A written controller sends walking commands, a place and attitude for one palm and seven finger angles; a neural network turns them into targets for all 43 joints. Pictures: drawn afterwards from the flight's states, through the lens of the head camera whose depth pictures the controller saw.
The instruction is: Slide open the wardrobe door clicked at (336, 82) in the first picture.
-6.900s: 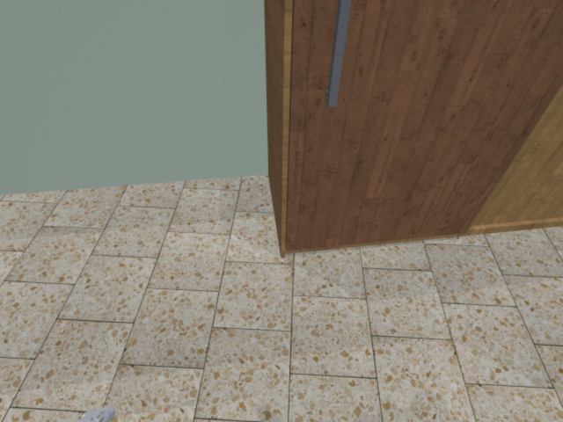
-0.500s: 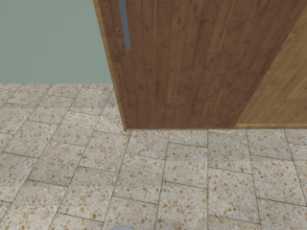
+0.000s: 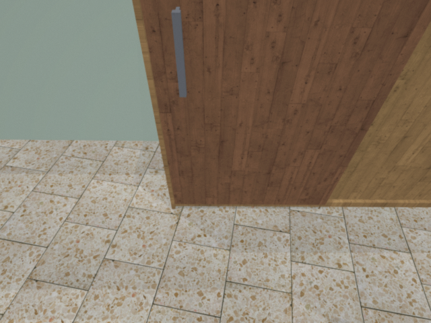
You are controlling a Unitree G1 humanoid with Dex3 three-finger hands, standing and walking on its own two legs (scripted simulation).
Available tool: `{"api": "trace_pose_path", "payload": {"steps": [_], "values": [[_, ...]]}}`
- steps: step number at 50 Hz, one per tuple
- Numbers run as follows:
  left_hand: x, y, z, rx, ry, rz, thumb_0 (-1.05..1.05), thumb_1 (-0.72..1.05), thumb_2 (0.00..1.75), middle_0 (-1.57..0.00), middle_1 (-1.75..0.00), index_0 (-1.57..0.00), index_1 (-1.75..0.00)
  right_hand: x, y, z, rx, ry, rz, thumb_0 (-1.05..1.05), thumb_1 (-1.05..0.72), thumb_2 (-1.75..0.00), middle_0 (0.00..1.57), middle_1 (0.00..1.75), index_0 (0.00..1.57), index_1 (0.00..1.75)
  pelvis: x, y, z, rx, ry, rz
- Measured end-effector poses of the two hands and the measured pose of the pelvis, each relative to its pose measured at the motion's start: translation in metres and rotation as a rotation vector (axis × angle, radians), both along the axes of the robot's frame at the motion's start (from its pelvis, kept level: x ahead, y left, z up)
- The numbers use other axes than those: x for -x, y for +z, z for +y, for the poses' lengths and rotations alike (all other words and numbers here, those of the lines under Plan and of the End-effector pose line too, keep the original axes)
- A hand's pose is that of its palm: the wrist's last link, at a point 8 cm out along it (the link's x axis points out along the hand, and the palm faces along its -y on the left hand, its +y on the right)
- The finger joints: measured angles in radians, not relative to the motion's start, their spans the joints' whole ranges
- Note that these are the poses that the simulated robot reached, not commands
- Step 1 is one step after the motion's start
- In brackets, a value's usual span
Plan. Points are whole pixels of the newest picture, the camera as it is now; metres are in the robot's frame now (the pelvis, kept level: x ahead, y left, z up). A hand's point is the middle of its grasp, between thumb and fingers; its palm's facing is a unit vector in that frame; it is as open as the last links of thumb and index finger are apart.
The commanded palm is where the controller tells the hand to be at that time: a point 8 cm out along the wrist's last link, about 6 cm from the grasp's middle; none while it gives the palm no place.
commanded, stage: take the last steps up to it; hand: left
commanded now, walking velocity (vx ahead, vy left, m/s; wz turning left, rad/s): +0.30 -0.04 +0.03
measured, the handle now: (180, 55) +0.82 +0.13 +0.12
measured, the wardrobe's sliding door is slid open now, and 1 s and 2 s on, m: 0.00 0.00 0.00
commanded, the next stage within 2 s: come to a stop and stand still in 0.88 s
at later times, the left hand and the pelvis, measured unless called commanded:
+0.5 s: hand out of the picture +0.04 +0.11 -0.17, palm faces +0.19 -0.97 -0.13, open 7.3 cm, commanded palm none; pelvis +0.14 -0.02 +0.00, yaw +3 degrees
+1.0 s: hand (145, 229) +0.38 +0.20 -0.16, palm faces +0.05 -0.98 -0.21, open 7.3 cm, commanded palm none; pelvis +0.29 +0.01 +0.00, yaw +2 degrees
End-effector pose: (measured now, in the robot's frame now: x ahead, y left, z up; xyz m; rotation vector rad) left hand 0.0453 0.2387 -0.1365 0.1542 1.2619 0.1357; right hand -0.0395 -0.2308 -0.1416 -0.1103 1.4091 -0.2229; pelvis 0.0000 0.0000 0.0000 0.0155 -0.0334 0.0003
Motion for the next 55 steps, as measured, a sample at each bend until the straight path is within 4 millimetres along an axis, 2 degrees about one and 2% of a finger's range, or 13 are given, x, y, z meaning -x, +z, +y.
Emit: {"api": "trace_pose_path", "payload": {"steps": [5,8,14,19,25,30,32,35,39,43,46,50,55], "values": [[-0.043,-0.003,-0.031,-0.029,-0.022,-0.080,0.01,0.91,0.90,-0.20,-0.30,-0.20,-0.30,0.018,-0.023,-0.022,-0.046,-0.033,0.123,0.00,-0.91,-0.90,0.20,0.30,0.20,0.30,-0.023,-0.016,-0.028,0.000,0.003,-0.003],[-0.043,0.001,-0.046,-0.024,0.022,-0.091,0.01,0.91,0.90,-0.20,-0.30,-0.20,-0.30,-0.001,-0.021,-0.033,-0.060,-0.007,0.142,0.00,-0.91,-0.90,0.20,0.30,0.20,0.30,-0.035,-0.011,-0.038,0.005,0.024,-0.013],[-0.015,0.005,-0.059,-0.025,0.091,0.035,0.00,0.94,0.90,-0.20,-0.30,-0.21,-0.30,-0.089,-0.008,-0.050,-0.044,0.035,-0.007,0.00,-0.91,-0.90,0.20,0.30,0.20,0.30,-0.066,0.002,-0.048,-0.001,0.029,-0.008],[0.006,0.000,-0.074,0.025,0.138,0.149,0.00,0.93,0.90,-0.20,-0.30,-0.20,-0.30,-0.168,0.000,-0.045,-0.039,0.084,-0.117,0.00,-0.91,-0.90,0.20,0.30,0.20,0.30,-0.095,0.004,-0.043,0.016,0.038,0.003],[0.013,-0.008,-0.078,0.088,0.214,0.257,0.01,0.92,0.90,-0.20,-0.30,-0.21,-0.30,-0.264,0.005,-0.015,-0.039,0.184,-0.203,0.00,-0.91,-0.90,0.19,0.30,0.20,0.30,-0.137,-0.002,-0.024,0.034,0.055,0.013],[-0.001,-0.025,-0.061,0.127,0.249,0.348,0.01,0.91,0.90,-0.20,-0.30,-0.21,-0.30,-0.339,0.001,0.024,-0.022,0.245,-0.291,0.00,-0.91,-0.90,0.20,0.30,0.20,0.30,-0.178,-0.018,0.005,0.041,0.057,0.018],[-0.018,-0.029,-0.048,0.127,0.230,0.365,0.01,0.91,0.90,-0.20,-0.30,-0.21,-0.30,-0.354,0.001,0.036,-0.018,0.237,-0.316,0.00,-0.91,-0.90,0.20,0.30,0.20,0.30,-0.189,-0.020,0.013,0.031,0.045,0.009],[-0.062,-0.026,-0.023,0.098,0.184,0.323,0.01,0.91,0.90,-0.20,-0.30,-0.20,-0.30,-0.354,0.003,0.047,-0.024,0.192,-0.300,0.00,-0.91,-0.90,0.20,0.30,0.20,0.30,-0.207,-0.014,0.022,0.026,0.027,0.004],[-0.141,-0.019,0.008,0.046,0.120,0.194,0.01,0.91,0.90,-0.20,-0.30,-0.20,-0.30,-0.354,0.012,0.033,0.027,0.106,-0.297,-0.05,-0.96,-0.89,0.20,0.30,0.21,0.30,-0.229,-0.004,0.028,0.014,0.021,0.012],[-0.219,-0.010,0.024,0.004,0.088,0.051,0.01,0.92,0.90,-0.19,-0.30,-0.20,-0.30,-0.337,0.010,0.024,0.035,0.089,-0.191,-0.04,-0.95,-0.90,0.20,0.30,0.20,0.30,-0.253,0.000,0.026,0.004,0.024,0.019],[-0.270,-0.002,0.024,-0.014,0.062,-0.029,0.01,0.92,0.90,-0.19,-0.29,-0.20,-0.30,-0.320,0.004,0.022,0.014,0.068,-0.098,-0.03,-0.94,-0.90,0.20,0.30,0.20,0.30,-0.271,0.000,0.021,-0.002,0.029,0.018],[-0.327,0.005,0.010,-0.028,0.013,-0.088,0.00,0.92,0.90,-0.19,-0.29,-0.20,-0.30,-0.301,-0.006,0.021,-0.035,0.024,0.015,-0.01,-0.92,-0.90,0.20,0.30,0.20,0.30,-0.294,-0.002,0.008,-0.008,0.028,0.016],[-0.373,0.001,-0.023,-0.045,-0.033,-0.124,0.00,0.92,0.90,-0.19,-0.30,-0.20,-0.30,-0.295,-0.026,0.013,-0.096,-0.020,0.124,0.00,-0.91,-0.90,0.20,0.30,0.20,0.30,-0.324,-0.014,-0.014,-0.008,0.023,0.014]]}}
